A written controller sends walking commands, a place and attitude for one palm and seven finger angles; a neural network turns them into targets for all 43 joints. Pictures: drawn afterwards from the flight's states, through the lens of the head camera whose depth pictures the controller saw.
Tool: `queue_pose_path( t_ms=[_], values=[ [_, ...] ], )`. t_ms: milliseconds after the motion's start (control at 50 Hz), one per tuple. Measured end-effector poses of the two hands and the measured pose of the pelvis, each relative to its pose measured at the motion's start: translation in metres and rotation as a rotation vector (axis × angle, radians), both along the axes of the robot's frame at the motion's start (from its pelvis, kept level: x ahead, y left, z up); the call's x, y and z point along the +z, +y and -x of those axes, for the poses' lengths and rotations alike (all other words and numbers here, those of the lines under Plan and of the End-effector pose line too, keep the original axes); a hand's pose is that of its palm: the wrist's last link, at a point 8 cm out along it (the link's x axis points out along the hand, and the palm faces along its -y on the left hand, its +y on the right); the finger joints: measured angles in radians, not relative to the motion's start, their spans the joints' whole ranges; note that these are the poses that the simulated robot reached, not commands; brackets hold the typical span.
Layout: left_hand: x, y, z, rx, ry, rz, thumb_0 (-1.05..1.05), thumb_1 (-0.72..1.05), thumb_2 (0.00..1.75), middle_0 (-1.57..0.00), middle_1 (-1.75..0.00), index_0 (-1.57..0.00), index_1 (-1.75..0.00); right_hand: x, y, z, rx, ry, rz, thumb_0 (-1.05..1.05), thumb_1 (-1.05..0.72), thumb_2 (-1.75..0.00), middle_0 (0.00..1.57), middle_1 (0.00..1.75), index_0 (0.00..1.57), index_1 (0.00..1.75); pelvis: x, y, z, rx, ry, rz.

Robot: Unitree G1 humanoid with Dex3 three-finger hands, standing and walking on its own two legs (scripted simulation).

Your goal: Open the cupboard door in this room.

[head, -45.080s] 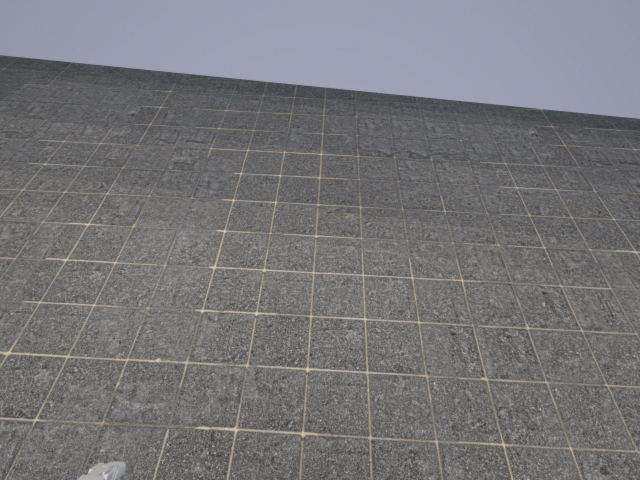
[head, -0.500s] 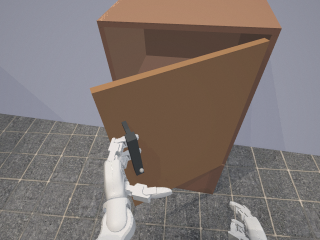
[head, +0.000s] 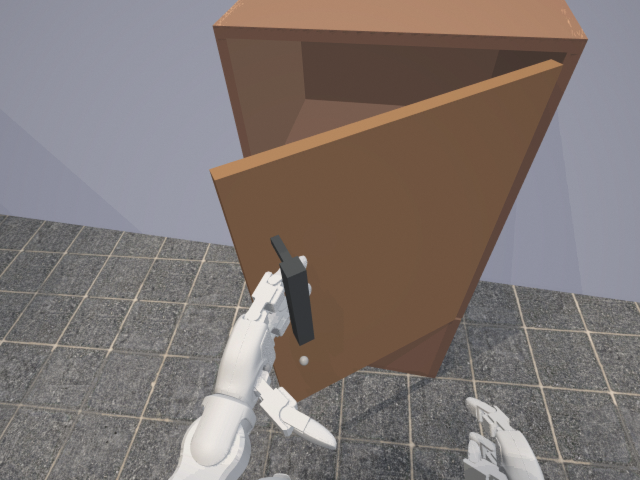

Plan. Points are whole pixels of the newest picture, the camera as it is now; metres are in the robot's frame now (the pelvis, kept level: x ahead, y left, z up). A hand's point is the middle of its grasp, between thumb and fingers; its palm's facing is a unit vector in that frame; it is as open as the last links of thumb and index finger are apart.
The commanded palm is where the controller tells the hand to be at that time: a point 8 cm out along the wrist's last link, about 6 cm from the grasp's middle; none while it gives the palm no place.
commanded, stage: slide the hand sideways off the handle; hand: left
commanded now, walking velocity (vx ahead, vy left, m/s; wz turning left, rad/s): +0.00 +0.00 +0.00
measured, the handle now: (291, 292) +0.32 +0.05 +0.09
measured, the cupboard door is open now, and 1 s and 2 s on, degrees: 39 39 39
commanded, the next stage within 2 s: draw the hand back to the body in 1.00 s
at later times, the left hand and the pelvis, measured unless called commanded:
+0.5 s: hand (282, 376) +0.22 +0.05 +0.08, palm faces -0.23 -0.97 +0.00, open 16.2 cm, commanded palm +0.20 +0.11 +0.09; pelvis +0.00 +0.01 +0.00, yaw -2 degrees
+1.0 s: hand (218, 401) +0.19 +0.11 +0.08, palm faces -0.16 -0.99 -0.03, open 16.3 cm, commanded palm +0.17 +0.17 +0.09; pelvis +0.01 +0.01 -0.01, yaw -2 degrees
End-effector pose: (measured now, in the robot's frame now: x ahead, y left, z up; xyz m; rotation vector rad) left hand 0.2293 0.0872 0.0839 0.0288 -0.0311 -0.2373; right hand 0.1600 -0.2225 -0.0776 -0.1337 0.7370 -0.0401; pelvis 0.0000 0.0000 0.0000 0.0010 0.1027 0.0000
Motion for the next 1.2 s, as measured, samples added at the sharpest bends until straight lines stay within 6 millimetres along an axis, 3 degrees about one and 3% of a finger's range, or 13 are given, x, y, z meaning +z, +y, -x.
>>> queue_pose_path(
  t_ms=[240,460,620,1000,1200],
  values=[
    [0.001,-0.007,0.007,-0.021,0.005,0.049,-0.01,-0.51,0.30,-0.16,-0.34,-0.16,-0.32,0.008,0.013,0.014,-0.044,-0.023,-0.011,0.01,-0.90,-0.90,0.19,0.30,0.20,0.30,0.000,0.012,0.003,-0.040,-0.001,-0.001],
    [0.001,0.017,0.019,0.000,0.010,0.025,-0.01,-0.50,0.30,-0.18,-0.32,-0.17,-0.32,0.012,0.014,0.005,-0.037,-0.034,0.004,0.01,-0.90,-0.90,0.20,0.30,0.20,0.30,-0.003,0.013,-0.002,-0.044,0.008,0.004],
    [0.000,0.035,0.021,0.026,0.029,0.022,-0.01,-0.50,0.30,-0.19,-0.32,-0.19,-0.32,0.013,0.008,-0.003,-0.044,-0.049,0.017,0.01,-0.90,-0.90,0.20,0.30,0.20,0.30,-0.005,0.010,-0.008,-0.044,0.028,0.004],
    [0.000,0.083,0.048,0.073,0.047,-0.003,-0.01,-0.50,0.30,-0.15,-0.30,-0.15,-0.30,0.007,-0.006,-0.009,-0.081,-0.070,0.047,0.01,-0.90,-0.90,0.20,0.30,0.20,0.30,-0.012,0.005,-0.013,-0.027,0.059,0.013],
    [0.004,0.087,0.050,0.045,0.020,0.011,-0.01,-0.50,0.30,-0.15,-0.30,-0.15,-0.30,0.011,0.003,-0.009,-0.084,-0.107,0.049,0.01,-0.90,-0.90,0.20,0.30,0.20,0.30,-0.014,0.012,-0.007,-0.026,0.055,0.023]
  ],
)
